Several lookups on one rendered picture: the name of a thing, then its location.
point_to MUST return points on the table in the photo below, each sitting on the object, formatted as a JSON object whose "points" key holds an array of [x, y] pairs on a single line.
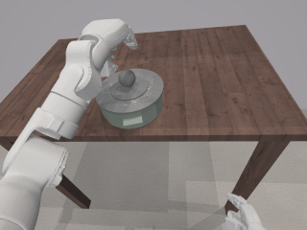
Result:
{"points": [[219, 86]]}

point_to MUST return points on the robot left hand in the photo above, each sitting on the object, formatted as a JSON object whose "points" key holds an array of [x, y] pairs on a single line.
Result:
{"points": [[114, 32]]}

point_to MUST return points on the robot left forearm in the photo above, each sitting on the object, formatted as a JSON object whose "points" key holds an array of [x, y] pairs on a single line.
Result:
{"points": [[79, 82]]}

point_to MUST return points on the knob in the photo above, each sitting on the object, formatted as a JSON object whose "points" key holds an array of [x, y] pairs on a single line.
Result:
{"points": [[126, 78]]}

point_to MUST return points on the robot right hand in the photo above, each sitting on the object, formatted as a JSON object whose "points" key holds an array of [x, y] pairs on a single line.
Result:
{"points": [[247, 217]]}

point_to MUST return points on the lid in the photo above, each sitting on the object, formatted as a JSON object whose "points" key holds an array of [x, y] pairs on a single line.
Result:
{"points": [[117, 99]]}

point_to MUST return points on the robot left upper arm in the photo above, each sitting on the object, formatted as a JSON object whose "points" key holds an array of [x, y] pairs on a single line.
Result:
{"points": [[39, 165]]}

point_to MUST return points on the pot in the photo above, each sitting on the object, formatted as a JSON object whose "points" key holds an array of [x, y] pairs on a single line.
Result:
{"points": [[135, 120]]}

